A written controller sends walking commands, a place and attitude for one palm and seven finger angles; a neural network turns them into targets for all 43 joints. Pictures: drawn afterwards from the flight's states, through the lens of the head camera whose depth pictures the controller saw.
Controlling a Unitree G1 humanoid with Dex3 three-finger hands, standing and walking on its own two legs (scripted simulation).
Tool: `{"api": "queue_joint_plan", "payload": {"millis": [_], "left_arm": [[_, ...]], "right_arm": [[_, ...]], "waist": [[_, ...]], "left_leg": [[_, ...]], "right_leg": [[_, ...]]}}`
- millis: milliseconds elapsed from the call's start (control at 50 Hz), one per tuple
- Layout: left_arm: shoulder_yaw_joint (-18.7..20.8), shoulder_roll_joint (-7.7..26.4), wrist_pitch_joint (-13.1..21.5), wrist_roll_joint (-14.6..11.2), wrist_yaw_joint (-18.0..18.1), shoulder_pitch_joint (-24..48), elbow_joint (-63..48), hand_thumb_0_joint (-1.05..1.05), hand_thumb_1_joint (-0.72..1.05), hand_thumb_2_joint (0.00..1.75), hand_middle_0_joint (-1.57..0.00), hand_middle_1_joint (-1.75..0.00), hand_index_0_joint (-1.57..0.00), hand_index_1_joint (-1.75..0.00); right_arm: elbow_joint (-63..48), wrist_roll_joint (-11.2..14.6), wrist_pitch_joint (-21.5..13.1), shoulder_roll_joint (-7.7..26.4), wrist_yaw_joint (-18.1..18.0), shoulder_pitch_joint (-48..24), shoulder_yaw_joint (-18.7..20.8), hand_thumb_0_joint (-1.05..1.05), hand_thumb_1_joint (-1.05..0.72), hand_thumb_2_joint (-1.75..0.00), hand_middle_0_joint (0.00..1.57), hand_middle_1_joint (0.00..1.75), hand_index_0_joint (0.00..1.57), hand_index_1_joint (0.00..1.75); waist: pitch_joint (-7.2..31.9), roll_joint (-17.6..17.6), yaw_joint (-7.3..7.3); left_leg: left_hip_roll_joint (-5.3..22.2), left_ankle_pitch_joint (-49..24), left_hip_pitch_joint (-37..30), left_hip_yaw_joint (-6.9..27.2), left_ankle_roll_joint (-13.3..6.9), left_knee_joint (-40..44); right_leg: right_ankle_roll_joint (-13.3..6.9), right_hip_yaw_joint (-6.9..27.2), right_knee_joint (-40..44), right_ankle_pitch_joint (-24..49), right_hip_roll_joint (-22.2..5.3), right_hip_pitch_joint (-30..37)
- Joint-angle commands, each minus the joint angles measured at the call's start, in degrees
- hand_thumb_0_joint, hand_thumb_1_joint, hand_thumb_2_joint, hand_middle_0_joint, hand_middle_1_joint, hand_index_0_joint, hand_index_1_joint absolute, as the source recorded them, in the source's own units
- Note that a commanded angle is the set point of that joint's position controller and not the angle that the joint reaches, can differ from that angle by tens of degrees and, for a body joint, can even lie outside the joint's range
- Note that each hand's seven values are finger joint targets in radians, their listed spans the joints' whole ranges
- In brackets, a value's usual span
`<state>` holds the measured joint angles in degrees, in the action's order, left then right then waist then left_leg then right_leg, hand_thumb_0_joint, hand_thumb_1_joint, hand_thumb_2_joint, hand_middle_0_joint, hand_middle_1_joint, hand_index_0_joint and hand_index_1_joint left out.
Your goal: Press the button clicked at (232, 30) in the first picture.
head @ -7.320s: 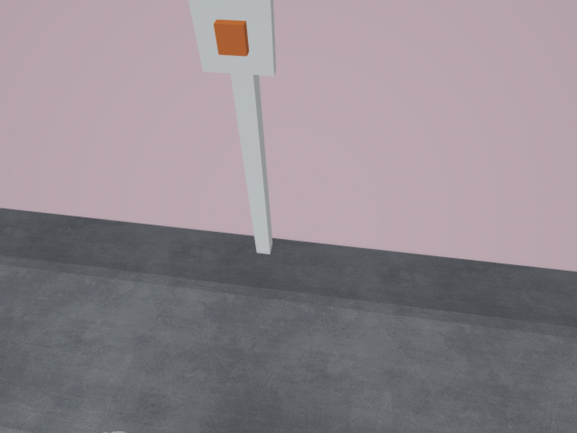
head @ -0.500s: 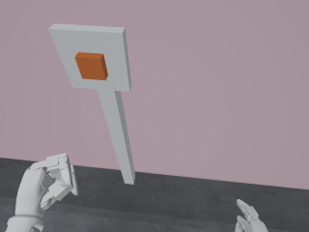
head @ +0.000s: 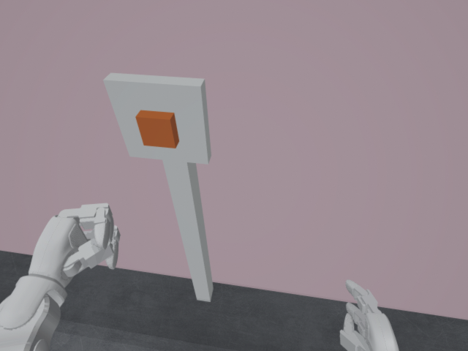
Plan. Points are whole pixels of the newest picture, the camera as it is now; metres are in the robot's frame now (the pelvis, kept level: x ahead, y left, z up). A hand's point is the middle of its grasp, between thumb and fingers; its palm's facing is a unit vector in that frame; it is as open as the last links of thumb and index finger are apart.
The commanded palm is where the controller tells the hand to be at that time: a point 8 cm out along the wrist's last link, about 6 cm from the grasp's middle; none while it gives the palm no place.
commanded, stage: raise the hand and make a fist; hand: left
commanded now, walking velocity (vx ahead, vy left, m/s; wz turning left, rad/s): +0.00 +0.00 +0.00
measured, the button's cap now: (159, 128) +0.47 +0.20 +0.16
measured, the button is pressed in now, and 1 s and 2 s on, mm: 0 0 0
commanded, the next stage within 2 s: aim a knuckle at the button in 0.52 s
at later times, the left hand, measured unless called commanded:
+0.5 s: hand (96, 236) +0.22 +0.21 +0.16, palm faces +0.05 -1.00 -0.08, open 3.1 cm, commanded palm +0.19 +0.25 +0.16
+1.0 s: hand (121, 218) +0.26 +0.20 +0.15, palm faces +0.00 -1.00 -0.06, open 3.1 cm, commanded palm +0.23 +0.24 +0.15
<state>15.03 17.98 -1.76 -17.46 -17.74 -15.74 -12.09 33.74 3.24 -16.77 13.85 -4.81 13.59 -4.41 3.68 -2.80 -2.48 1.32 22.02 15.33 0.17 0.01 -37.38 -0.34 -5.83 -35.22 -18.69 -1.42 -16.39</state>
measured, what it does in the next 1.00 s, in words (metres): stands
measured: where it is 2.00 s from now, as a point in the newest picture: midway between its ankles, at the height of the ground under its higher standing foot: outside the picture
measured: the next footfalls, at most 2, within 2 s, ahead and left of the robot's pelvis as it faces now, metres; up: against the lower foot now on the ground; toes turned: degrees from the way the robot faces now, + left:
none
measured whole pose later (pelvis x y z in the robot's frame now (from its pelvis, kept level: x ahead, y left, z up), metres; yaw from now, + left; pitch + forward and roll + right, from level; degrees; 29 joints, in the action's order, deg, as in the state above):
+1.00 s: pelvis -0.02 -0.01 +0.01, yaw -1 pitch -3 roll +0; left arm 16.7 17.9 -3.7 -16.0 -17.2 -0.2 1.7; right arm 37.0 3.7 -16.7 15.1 -6.4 13.3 -3.8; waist 0.7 -2.8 -1.5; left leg 1.7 17.7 11.3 -0.6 0.9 -31.8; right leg -1.3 -5.1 -31.4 -15.1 -0.8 -13.5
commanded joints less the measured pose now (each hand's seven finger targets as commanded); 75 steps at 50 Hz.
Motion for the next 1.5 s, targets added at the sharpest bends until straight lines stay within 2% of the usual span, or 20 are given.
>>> {"api": "queue_joint_plan", "payload": {"millis": [0, 100, 160, 200, 280, 340, 420, 500, 620, 740, 760, 820, 880, 920, 1080, 1220, 1280, 1300, 1380, 1480], "left_arm": [[8.2, 10.8, 4.2, -2.4, 0.9, 14.9, -14.8, 0.0, 0.9, 0.9, -1.3, -1.5, -1.3, -1.5], [6.6, 10.2, 0.5, -2.5, -0.8, 17.5, -8.2, 0.0, 0.9, 0.9, -1.3, -1.5, -1.3, -1.5], [5.7, 8.4, -3.4, -2.4, -2.1, 13.2, -3.7, 0.0, 0.9, 0.9, -1.3, -1.5, -1.3, -1.5], [6.6, 9.5, -4.6, -2.1, -2.0, 13.6, -7.0, 0.0, 0.9, 0.9, -1.3, -1.5, -1.3, -1.5], [9.8, 12.4, -2.1, -1.9, 0.2, 15.9, -14.9, 0.0, 0.9, 0.9, -1.3, -1.5, -1.3, -1.5], [9.5, 11.5, 1.4, -1.6, 2.2, 17.3, -16.0, 0.0, 0.9, 0.9, -1.3, -1.5, -1.3, -1.5], [6.0, 9.2, 1.9, -0.5, 2.3, 17.9, -11.5, 0.0, 0.9, 0.9, -1.3, -1.5, -1.3, -1.5], [4.6, 8.9, -0.9, -0.3, 0.8, 16.9, -8.6, 0.0, 0.9, 0.9, -1.3, -1.5, -1.3, -1.5], [6.7, 10.4, 0.0, -0.8, 0.9, 20.0, -11.3, 0.0, 0.9, 0.9, -1.3, -1.5, -1.3, -1.5], [5.8, 9.8, 1.5, -0.4, 1.9, 25.2, -3.2, 0.0, 0.9, 0.9, -1.3, -1.5, -1.3, -1.5], [6.5, 10.7, 1.3, -0.2, 1.9, 25.0, -1.1, 0.0, 0.9, 0.9, -1.3, -1.5, -1.3, -1.5], [4.9, 10.3, 0.8, 0.6, 1.0, 27.7, -0.1, 0.0, 0.9, 0.9, -1.3, -1.5, -1.3, -1.5], [5.9, 11.3, 1.6, 0.3, 0.4, 29.4, 0.1, 0.0, 0.9, 0.9, -1.3, -1.5, -1.3, -1.5], [6.6, 11.8, 2.4, 0.0, 0.5, 32.2, 0.3, 0.0, 0.9, 0.9, -1.3, -1.5, -1.3, -1.5], [5.1, 10.4, 3.2, 0.9, 1.4, 34.9, 8.6, 0.0, 0.9, 0.9, -1.3, -1.5, -1.3, -1.5], [3.5, 9.9, 4.7, 1.9, 2.4, 42.0, 7.4, 0.0, 0.9, 0.9, -1.3, -1.5, -1.3, -1.5], [5.7, 12.3, 5.9, 2.0, 3.0, 43.7, 10.8, 0.0, 0.9, 0.9, -1.3, -1.5, -1.3, -1.5], [4.5, 10.9, 6.0, 2.1, 3.1, 44.9, 12.0, 0.0, 0.9, 0.9, -1.3, -1.5, -1.3, -1.5], [2.8, 9.1, 5.6, 2.9, 3.4, 44.4, 16.0, 0.0, 0.9, 0.9, -1.3, -1.5, -1.3, -1.5], [4.3, 10.7, 5.3, 3.2, 3.9, 45.7, 18.0, 0.0, 0.9, 0.9, -1.3, -1.5, -1.3, -1.5]], "right_arm": [[-8.8, 0.1, -3.6, 6.3, -0.5, -6.7, 2.7, 0.0, -0.9, -0.9, 0.2, 0.3, 0.2, 0.3], [-7.6, 0.5, -3.4, 7.2, -0.9, -7.4, 2.5, 0.0, -0.9, -0.9, 0.2, 0.3, 0.2, 0.3], [-7.9, 0.9, -2.6, 7.4, -0.8, -8.1, 2.7, 0.0, -0.9, -0.9, 0.2, 0.3, 0.2, 0.3], [-8.8, 0.9, -1.9, 7.3, -0.6, -8.6, 2.8, 0.0, -0.9, -0.9, 0.2, 0.3, 0.2, 0.3], [-9.9, 0.3, -1.9, 6.5, -0.2, -9.1, 2.7, 0.0, -0.9, -0.9, 0.2, 0.3, 0.2, 0.3], [-9.2, 0.0, -2.5, 6.1, -0.2, -8.4, 2.6, 0.0, -0.9, -0.9, 0.2, 0.3, 0.2, 0.3], [-7.7, 0.3, -3.0, 6.5, -0.5, -8.1, 2.7, 0.0, -0.9, -0.9, 0.2, 0.3, 0.2, 0.3], [-7.9, 0.8, -2.9, 7.0, -1.1, -8.6, 2.8, 0.0, -0.9, -0.9, 0.2, 0.3, 0.2, 0.3], [-8.1, 0.4, -3.4, 6.7, -1.2, -9.2, 2.5, 0.0, -0.9, -0.9, 0.2, 0.3, 0.2, 0.3], [-5.8, 0.5, -3.8, 7.0, -1.7, -8.2, 2.6, 0.0, -0.9, -0.9, 0.2, 0.3, 0.2, 0.3], [-5.5, 0.5, -3.7, 7.1, -1.8, -8.2, 2.8, 0.0, -0.9, -0.9, 0.2, 0.3, 0.2, 0.3], [-6.3, 0.5, -3.4, 7.1, -1.9, -8.4, 2.8, 0.0, -0.9, -0.9, 0.2, 0.3, 0.2, 0.3], [-6.8, 0.4, -3.2, 7.1, -1.9, -8.4, 2.9, 0.0, -0.9, -0.9, 0.2, 0.3, 0.2, 0.3], [-6.7, 0.3, -3.2, 7.0, -2.0, -8.3, 2.9, 0.0, -0.9, -0.9, 0.2, 0.3, 0.2, 0.3], [-5.7, 0.4, -2.2, 7.5, -1.9, -7.1, 3.3, 0.0, -0.9, -0.9, 0.2, 0.3, 0.2, 0.3], [-6.5, 0.3, -1.3, 7.1, -1.7, -6.6, 3.4, 0.0, -0.9, -0.9, 0.2, 0.3, 0.2, 0.3], [-5.5, 0.1, -0.8, 7.6, -1.8, -5.6, 3.6, 0.0, -0.9, -0.9, 0.2, 0.3, 0.2, 0.3], [-5.3, 0.1, -0.6, 7.5, -1.8, -5.5, 3.5, 0.0, -0.9, -0.9, 0.2, 0.3, 0.2, 0.3], [-5.1, 0.1, 0.2, 7.4, -1.4, -4.9, 3.7, 0.0, -0.9, -0.9, 0.2, 0.3, 0.2, 0.3], [-5.5, 0.0, 1.8, 7.7, -0.9, -4.2, 4.0, 0.0, -0.9, -0.9, 0.2, 0.3, 0.2, 0.3]], "waist": [[7.9, -2.6, 0.01], [3.4, 0.6, 0.33], [0.6, 2.7, -0.24], [2.6, 1.5, -0.52], [7.6, -0.1, -1.04], [6.2, -2.3, -0.57], [0.5, -3.3, 0.47], [-0.9, 0.3, 0.43], [3.6, 1.3, 0.07], [-0.4, 0.5, 1.1], [-1.1, 2.8, 0.94], [1.8, -0.6, 0.92], [4.9, 1.3, 0.69], [6.5, -0.2, 0.75], [3.2, 2.8, 1.36], [9.0, -1.3, 1.77], [9.0, 2.3, 2.06], [8.3, 3.0, 2.47], [9.0, 0.4, 2.12], [10.5, 2.9, 1.73]], "left_leg": [[-1.3, -20.9, -3.9, 1.2, -1.2, 7.0], [-1.2, -17.9, -3.1, 1.2, -1.4, 8.8], [-1.3, -16.6, -2.0, 1.1, -1.5, 9.4], [-1.4, -16.6, -2.5, 0.8, -1.4, 9.8], [-1.5, -17.9, -4.8, 0.5, -1.4, 9.8], [-1.4, -16.4, -5.3, 0.7, -1.0, 10.6], [-1.2, -10.8, -4.1, 0.7, -1.1, 11.8], [-1.3, -7.7, -2.8, 0.8, -1.5, 12.2], [-1.4, -10.5, -4.5, 1.0, -1.5, 12.0], [-1.5, -7.9, -3.1, 0.8, -1.4, 11.7], [-1.4, -7.8, -2.2, 0.7, -1.5, 11.3], [-1.8, -9.5, -3.1, 0.2, -1.5, 10.9], [-1.6, -11.9, -3.6, 0.2, -1.6, 10.6], [-1.7, -13.1, -4.2, 0.1, -1.5, 10.3], [-1.6, -12.5, -2.2, -0.3, -1.5, 10.4], [-1.6, -15.6, -4.9, -0.3, -1.3, 10.2], [-1.4, -15.5, -3.8, -0.3, -1.4, 10.1], [-1.4, -15.5, -3.9, -0.3, -1.4, 10.2], [-1.4, -16.9, -4.0, -0.4, -1.1, 10.0], [-1.5, -19.3, -3.0, -0.7, -1.2, 9.6]], "right_leg": [[-0.4, 1.1, 5.2, 19.2, 1.2, 6.4], [-0.2, 1.4, 7.5, 17.1, 1.1, 5.6], [-0.3, 1.5, 8.4, 15.3, 1.2, 5.2], [-0.1, 1.5, 8.3, 14.7, 0.8, 6.0], [-0.2, 1.9, 8.1, 15.0, 0.9, 8.1], [-0.4, 1.6, 8.5, 12.5, 1.2, 6.8], [-0.3, 1.9, 10.4, 6.6, 1.3, 3.8], [0.0, 2.5, 11.7, 2.7, 1.1, 3.7], [0.1, 2.2, 10.7, 5.3, 1.2, 5.7], [0.2, 3.1, 11.6, 2.6, 1.0, 2.9], [0.2, 3.8, 12.0, 1.9, 0.9, 3.2], [0.1, 3.9, 11.1, 4.6, 0.4, 4.3], [0.0, 3.8, 10.1, 7.9, 0.5, 6.3], [0.0, 3.8, 9.6, 9.9, 0.4, 6.7], [0.1, 4.0, 9.6, 10.2, 0.5, 4.7], [-0.4, 3.5, 7.9, 14.1, 0.5, 5.9], [-0.2, 3.7, 8.0, 14.1, 0.7, 6.4], [-0.2, 3.5, 7.9, 14.4, 0.7, 5.8], [-0.6, 3.4, 7.3, 16.3, 0.5, 5.5], [-0.6, 3.5, 6.8, 19.7, 0.5, 7.2]]}}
